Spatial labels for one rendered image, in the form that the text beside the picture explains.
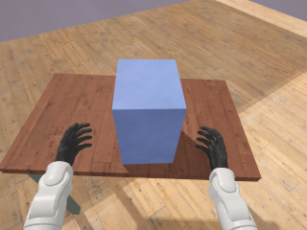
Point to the table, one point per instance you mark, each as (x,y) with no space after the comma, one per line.
(88,99)

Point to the robot left hand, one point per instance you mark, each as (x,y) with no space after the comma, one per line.
(69,144)

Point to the right robot forearm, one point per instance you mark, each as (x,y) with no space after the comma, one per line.
(231,209)

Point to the left robot forearm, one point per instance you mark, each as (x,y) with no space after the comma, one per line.
(48,207)

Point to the carton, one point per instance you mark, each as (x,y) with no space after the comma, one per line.
(148,110)

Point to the robot right hand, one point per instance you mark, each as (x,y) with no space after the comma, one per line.
(216,151)

